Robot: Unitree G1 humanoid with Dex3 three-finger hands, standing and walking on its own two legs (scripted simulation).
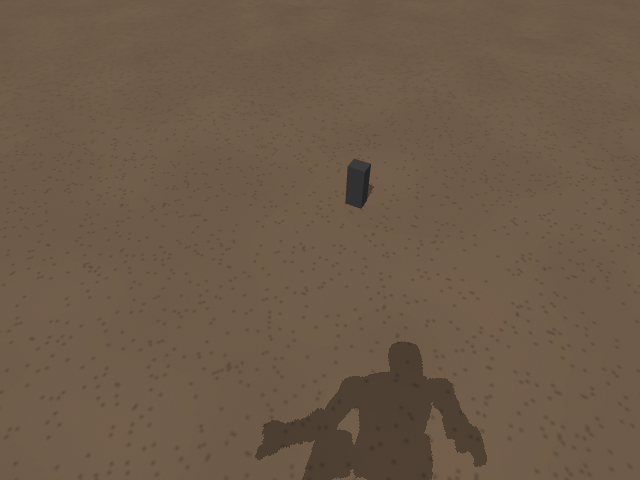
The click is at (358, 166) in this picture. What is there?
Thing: carton on end
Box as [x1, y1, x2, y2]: [345, 159, 370, 208]
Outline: 353,159 347,168 345,202 360,208 366,200 370,164
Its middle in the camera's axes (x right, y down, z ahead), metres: +0.17 -0.25 +1.81
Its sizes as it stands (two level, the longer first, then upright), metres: 0.084 0.067 0.220
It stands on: the floor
